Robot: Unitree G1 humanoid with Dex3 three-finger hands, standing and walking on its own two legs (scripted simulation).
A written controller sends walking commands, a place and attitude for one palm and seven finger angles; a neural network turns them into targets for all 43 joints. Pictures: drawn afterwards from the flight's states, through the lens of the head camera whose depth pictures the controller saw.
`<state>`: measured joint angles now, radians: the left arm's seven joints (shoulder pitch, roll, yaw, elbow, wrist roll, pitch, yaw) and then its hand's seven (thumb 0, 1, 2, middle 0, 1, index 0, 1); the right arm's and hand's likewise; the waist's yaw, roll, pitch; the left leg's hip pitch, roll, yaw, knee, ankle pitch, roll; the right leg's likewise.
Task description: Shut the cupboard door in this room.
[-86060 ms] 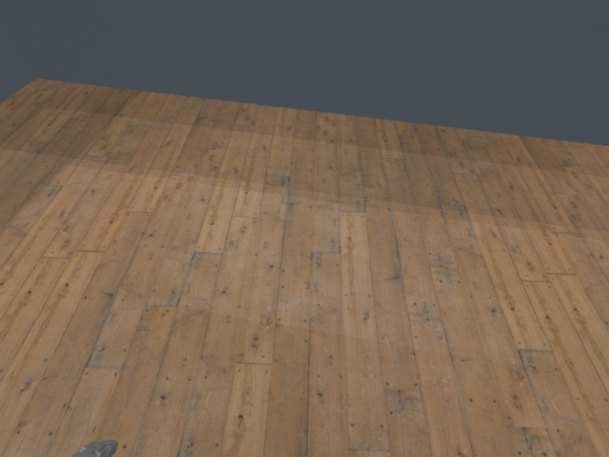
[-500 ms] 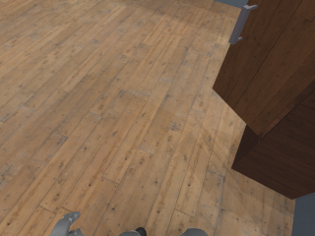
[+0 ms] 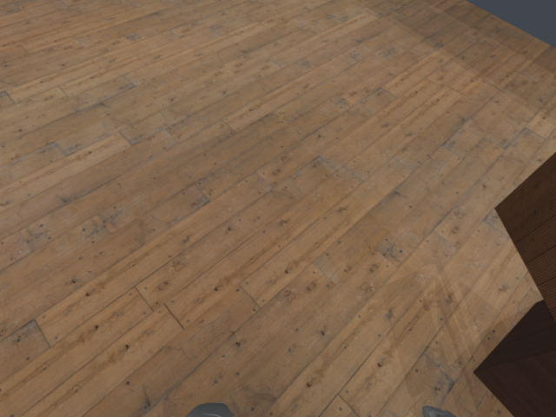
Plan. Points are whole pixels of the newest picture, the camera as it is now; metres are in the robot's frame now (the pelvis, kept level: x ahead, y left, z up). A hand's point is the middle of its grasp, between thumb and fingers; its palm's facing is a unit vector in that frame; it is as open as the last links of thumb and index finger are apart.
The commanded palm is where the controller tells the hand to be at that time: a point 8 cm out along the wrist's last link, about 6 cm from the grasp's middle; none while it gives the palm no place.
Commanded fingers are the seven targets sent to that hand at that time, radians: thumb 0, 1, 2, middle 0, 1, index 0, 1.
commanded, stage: walk to a spot facing it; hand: left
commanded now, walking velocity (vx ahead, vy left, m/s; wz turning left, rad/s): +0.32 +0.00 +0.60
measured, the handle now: out of the picture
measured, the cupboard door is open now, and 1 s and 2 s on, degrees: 59 59 59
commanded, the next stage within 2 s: turn to face it in 0.88 s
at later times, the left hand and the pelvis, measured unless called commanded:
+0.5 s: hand (166, 319) +0.26 +0.20 -0.13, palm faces +0.18 -0.95 -0.24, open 7.4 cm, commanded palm none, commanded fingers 0.00 0.90 0.90 -0.20 -0.30 -0.20 -0.30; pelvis +0.16 -0.02 +0.00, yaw +14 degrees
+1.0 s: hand (121, 368) +0.19 +0.27 -0.18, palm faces +0.56 -0.80 -0.22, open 7.4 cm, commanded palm none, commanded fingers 0.00 0.90 0.90 -0.20 -0.30 -0.20 -0.30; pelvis +0.31 +0.09 +0.00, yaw +33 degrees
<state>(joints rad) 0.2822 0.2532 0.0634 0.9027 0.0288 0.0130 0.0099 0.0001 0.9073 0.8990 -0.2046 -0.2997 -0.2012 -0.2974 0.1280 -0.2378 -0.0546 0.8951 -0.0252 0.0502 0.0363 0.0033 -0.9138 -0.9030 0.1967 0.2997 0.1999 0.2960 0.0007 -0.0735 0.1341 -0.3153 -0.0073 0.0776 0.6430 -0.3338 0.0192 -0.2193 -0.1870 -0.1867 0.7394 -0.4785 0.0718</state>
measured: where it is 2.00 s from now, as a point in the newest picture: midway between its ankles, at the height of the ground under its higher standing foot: (221, 315)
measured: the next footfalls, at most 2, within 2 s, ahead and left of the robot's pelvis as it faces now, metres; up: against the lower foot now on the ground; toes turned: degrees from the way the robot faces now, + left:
right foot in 0.44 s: +0.28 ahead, -0.11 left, +0.00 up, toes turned +8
left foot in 0.88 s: +0.36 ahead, +0.21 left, +0.00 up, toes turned +36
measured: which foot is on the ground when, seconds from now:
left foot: down 0.00-0.44, up 0.46-0.86, down 0.88-1.00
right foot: up 0.00-0.42, down 0.44-0.88, up 0.90-1.00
